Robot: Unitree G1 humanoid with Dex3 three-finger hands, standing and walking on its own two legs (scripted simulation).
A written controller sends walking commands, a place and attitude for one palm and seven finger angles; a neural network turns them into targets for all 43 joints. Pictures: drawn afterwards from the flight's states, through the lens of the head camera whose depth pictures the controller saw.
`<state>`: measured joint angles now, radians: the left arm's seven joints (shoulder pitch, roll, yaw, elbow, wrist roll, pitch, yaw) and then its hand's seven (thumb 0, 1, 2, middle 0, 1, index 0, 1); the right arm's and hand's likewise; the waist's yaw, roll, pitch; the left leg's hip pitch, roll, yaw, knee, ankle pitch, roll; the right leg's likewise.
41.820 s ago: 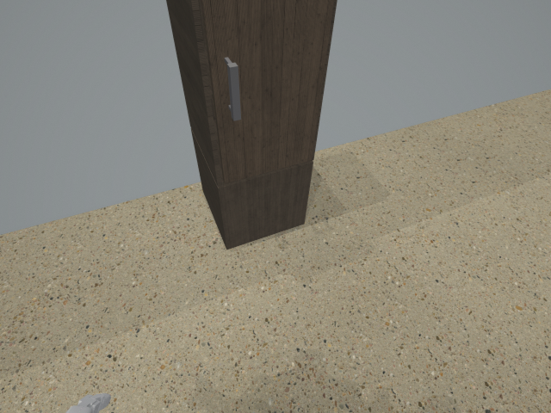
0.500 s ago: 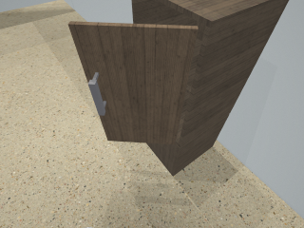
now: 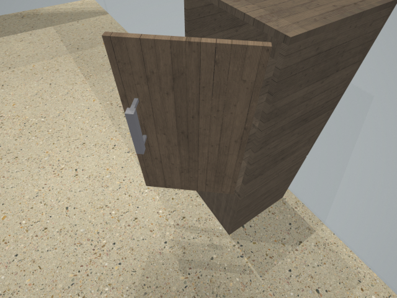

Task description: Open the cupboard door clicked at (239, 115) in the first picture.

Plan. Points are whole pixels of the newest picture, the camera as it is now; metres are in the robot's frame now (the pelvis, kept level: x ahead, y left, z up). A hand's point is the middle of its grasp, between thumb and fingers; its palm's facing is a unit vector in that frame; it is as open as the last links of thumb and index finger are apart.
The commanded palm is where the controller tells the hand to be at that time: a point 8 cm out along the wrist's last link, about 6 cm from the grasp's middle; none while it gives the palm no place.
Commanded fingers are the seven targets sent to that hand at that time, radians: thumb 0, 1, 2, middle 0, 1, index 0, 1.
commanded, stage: look again from close up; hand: left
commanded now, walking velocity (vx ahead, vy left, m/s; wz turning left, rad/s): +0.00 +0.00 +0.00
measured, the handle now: (138, 127) +0.52 +0.21 +0.01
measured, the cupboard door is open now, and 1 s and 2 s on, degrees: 51 51 51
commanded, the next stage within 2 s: raise the hand with hooked fingers in 0.42 s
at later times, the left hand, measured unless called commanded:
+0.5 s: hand out of the picture +0.01 +0.19 -0.18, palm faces +0.02 -0.98 -0.19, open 7.3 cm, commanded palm none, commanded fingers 0.00 0.90 0.90 -0.20 -0.30 -0.20 -0.30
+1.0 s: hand out of the picture +0.12 +0.20 -0.07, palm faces +0.09 -1.00 -0.04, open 8.9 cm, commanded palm +0.12 +0.25 -0.04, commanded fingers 0.00 0.32 0.65 -0.24 -0.68 -0.24 -0.68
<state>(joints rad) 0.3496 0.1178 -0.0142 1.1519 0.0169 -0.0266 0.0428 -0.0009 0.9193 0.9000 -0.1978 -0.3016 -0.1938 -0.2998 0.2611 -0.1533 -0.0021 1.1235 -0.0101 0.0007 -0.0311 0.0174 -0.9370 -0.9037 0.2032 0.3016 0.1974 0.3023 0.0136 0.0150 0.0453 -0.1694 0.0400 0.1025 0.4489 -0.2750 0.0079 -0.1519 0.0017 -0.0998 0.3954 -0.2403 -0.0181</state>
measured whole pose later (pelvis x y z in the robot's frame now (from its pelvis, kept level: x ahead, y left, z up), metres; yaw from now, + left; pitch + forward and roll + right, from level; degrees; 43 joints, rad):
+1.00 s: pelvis -0.05 -0.02 -0.08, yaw +2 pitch +11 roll +0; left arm 0.46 0.22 0.21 0.19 -0.26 -0.55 -0.35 0.01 0.55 0.74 -0.23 -0.54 -0.23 -0.53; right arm 0.14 -0.28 -0.07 0.50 0.02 -0.25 -0.01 0.01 -0.91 -0.90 0.20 0.30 0.20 0.30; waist 0.03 -0.05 -0.11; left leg -0.78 0.06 0.05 1.07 -0.48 0.00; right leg -0.76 -0.04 -0.14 1.07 -0.50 -0.06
